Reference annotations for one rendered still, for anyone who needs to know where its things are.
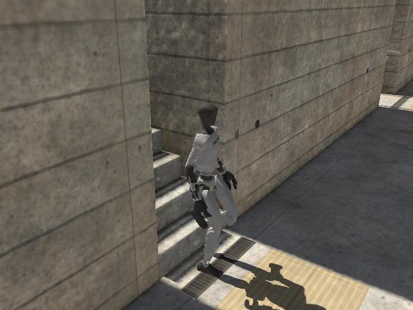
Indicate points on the stairs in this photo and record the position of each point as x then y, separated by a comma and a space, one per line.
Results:
178, 233

